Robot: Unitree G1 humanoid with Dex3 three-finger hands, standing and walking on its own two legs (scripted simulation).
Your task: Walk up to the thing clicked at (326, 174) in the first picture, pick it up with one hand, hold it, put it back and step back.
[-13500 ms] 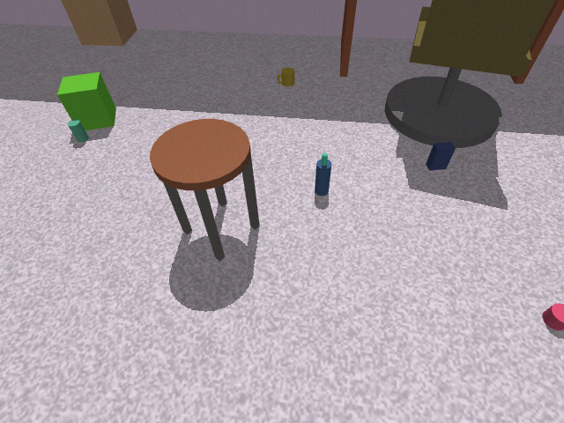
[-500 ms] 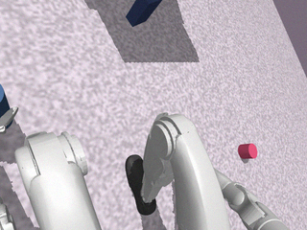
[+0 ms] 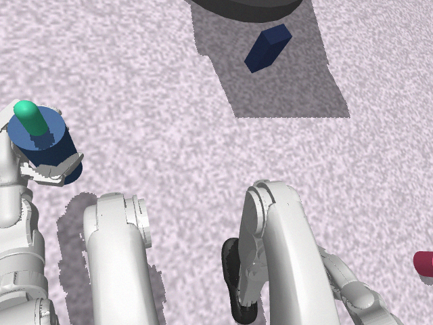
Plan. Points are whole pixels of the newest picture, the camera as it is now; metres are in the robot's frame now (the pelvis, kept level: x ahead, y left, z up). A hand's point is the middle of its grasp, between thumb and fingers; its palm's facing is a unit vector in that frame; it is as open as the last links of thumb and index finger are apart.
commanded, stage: settle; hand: left
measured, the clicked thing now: (48, 145) +0.40 +0.28 -0.07
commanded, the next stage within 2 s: lift in 1.02 s
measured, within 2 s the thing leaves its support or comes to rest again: neither
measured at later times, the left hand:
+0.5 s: hand (48, 128) +0.40 +0.27 -0.01, palm faces +0.20 -0.98 -0.04, open 9.7 cm
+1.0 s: hand (37, 122) +0.40 +0.27 +0.02, palm faces +0.22 -0.97 -0.04, open 9.7 cm
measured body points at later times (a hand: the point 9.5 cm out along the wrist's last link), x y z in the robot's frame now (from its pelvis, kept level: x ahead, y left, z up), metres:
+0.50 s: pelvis +0.01 -0.01 +0.04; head +0.22 +0.06 +0.43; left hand +0.39 +0.32 +0.00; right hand +0.19 -0.27 -0.09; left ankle +0.08 +0.13 -0.28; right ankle +0.11 -0.13 -0.28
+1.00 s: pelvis +0.01 -0.01 +0.06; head +0.21 +0.05 +0.46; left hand +0.38 +0.32 +0.03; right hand +0.18 -0.26 -0.07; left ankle +0.08 +0.13 -0.28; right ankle +0.11 -0.13 -0.28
